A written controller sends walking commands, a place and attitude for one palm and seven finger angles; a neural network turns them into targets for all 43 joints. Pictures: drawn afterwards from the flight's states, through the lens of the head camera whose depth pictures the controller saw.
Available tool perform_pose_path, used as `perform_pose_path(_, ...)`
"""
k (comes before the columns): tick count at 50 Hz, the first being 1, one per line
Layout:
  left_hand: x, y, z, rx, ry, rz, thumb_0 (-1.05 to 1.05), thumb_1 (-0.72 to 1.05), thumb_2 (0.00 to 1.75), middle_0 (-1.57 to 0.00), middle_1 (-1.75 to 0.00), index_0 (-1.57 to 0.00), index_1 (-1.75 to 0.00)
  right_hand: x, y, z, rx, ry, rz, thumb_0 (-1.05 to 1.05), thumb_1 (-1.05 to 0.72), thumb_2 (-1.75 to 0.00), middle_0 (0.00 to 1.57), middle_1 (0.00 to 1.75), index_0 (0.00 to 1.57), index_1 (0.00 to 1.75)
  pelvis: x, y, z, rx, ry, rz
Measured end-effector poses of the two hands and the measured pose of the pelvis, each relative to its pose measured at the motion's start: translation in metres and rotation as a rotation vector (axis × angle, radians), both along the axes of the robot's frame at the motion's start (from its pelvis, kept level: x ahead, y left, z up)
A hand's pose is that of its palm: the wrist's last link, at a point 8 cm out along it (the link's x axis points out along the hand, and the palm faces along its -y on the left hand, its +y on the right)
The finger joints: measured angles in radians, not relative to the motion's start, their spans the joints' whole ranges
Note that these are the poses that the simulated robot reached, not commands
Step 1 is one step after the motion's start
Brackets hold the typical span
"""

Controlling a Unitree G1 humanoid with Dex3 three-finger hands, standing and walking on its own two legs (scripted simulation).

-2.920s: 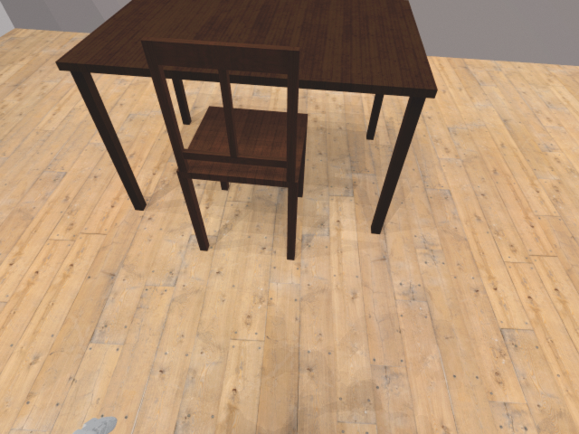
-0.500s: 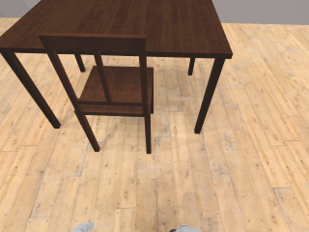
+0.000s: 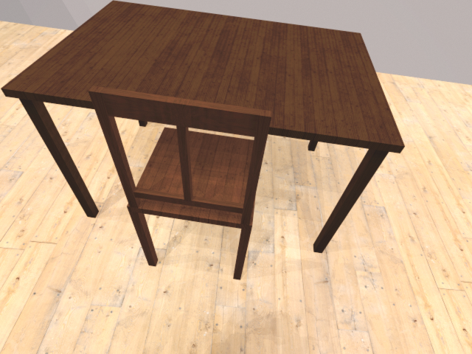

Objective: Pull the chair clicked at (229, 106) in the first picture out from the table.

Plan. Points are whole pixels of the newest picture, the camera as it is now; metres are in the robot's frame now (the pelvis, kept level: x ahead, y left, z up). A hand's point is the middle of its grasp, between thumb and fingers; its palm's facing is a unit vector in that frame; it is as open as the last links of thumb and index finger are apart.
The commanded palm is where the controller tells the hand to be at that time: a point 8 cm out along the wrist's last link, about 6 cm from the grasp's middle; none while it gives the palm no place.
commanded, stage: take the last steps up to it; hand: left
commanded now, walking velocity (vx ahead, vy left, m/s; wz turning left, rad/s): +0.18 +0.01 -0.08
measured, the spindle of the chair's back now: (185, 165) +0.56 +0.18 -0.09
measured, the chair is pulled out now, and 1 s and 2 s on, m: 0.00 0.00 0.00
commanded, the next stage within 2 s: come to a stop and stand still in 0.10 s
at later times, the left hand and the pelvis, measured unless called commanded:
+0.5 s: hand (157, 337) +0.17 +0.16 -0.16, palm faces +0.01 -0.97 -0.24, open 7.3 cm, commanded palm none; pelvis +0.09 -0.02 +0.01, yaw -1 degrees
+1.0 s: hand out of the picture +0.04 +0.26 -0.16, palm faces -0.01 -0.96 -0.27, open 7.4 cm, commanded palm none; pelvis +0.05 +0.06 +0.00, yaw -3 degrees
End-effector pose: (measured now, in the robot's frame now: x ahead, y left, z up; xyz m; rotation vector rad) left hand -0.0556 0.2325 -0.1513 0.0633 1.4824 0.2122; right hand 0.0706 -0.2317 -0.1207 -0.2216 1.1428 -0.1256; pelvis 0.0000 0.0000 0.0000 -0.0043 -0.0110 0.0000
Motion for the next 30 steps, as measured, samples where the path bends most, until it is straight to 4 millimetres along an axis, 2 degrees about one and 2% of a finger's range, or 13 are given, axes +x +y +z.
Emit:
perform_pose_path(3,0.033,0.006,0.007,0.003,-0.022,-0.026,0.01,0.91,0.9,-0.2,-0.3,-0.2,-0.3,-0.009,0.008,0.0,0.004,0.054,-0.051,0.0,-0.93,-0.9,0.2,0.3,0.2,0.3,0.017,0.004,0.007,0.012,0.004,-0.012)
perform_pose_path(8,0.099,0.005,0.017,0.015,-0.1,-0.069,0.01,0.91,0.9,-0.2,-0.3,-0.2,-0.3,-0.029,0.013,-0.006,0.034,0.178,-0.098,0.0,-0.94,-0.9,0.2,0.3,0.21,0.3,0.043,0.006,0.012,0.026,0.006,-0.024)
perform_pose_path(13,0.162,-0.003,0.021,0.057,-0.17,-0.124,0.01,0.93,0.9,-0.2,-0.3,-0.2,-0.3,-0.041,0.016,-0.021,0.088,0.283,-0.145,0.01,-0.92,-0.9,0.2,0.3,0.21,0.3,0.07,-0.004,0.006,0.041,0.0,-0.032)
perform_pose_path(16,0.19,-0.012,0.019,0.086,-0.209,-0.146,0.01,0.93,0.9,-0.2,-0.3,-0.2,-0.3,-0.039,0.013,-0.035,0.118,0.327,-0.169,0.01,-0.91,-0.9,0.2,0.3,0.2,0.3,0.086,-0.014,-0.003,0.043,-0.003,-0.038)
perform_pose_path(19,0.208,-0.022,0.023,0.084,-0.222,-0.16,0.0,0.93,0.9,-0.2,-0.3,-0.2,-0.3,-0.028,0.012,-0.037,0.127,0.335,-0.189,0.01,-0.91,-0.9,0.2,0.3,0.2,0.3,0.094,-0.017,0.0,0.02,0.001,-0.018)
perform_pose_path(23,0.221,-0.026,0.026,0.088,-0.246,-0.152,0.0,0.93,0.9,-0.2,-0.3,-0.2,-0.3,-0.007,0.01,-0.032,0.12,0.309,-0.182,0.01,-0.91,-0.9,0.2,0.3,0.2,0.3,0.093,-0.018,0.005,0.024,0.003,-0.012)
perform_pose_path(26,0.222,-0.022,0.027,0.082,-0.259,-0.141,0.0,0.93,0.9,-0.2,-0.3,-0.2,-0.3,0.008,0.01,-0.028,0.105,0.269,-0.165,0.01,-0.91,-0.9,0.2,0.3,0.2,0.3,0.088,-0.014,0.007,0.024,0.0,-0.013)
perform_pose_path(30,0.212,-0.01,0.022,0.068,-0.261,-0.127,0.0,0.92,0.9,-0.2,-0.3,-0.2,-0.3,0.018,0.008,-0.023,0.061,0.217,-0.149,0.01,-0.92,-0.9,0.2,0.3,0.2,0.3,0.078,-0.001,0.005,0.015,-0.008,-0.016)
